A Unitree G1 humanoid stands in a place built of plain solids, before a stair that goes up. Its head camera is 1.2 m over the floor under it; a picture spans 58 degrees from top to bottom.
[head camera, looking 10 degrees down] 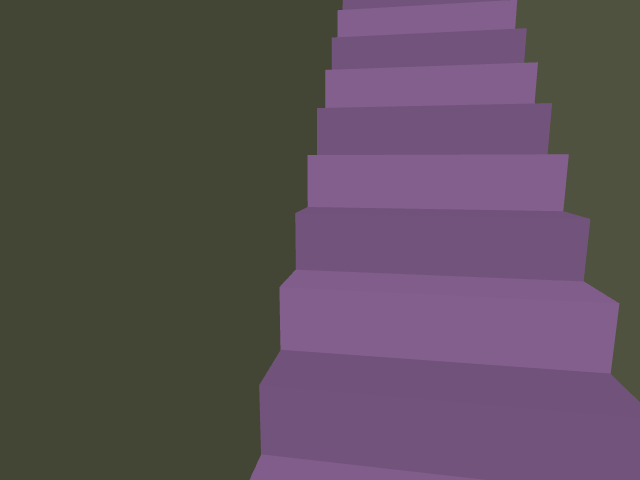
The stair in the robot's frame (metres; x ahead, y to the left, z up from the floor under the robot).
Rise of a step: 0.21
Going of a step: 0.23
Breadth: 0.96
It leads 10 degrees to the right of straight ahead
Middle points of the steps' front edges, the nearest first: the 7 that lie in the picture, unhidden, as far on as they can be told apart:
0.99 -0.31 0.62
1.22 -0.35 0.82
1.44 -0.38 1.03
1.67 -0.42 1.24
1.89 -0.46 1.44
2.11 -0.50 1.65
2.34 -0.54 1.85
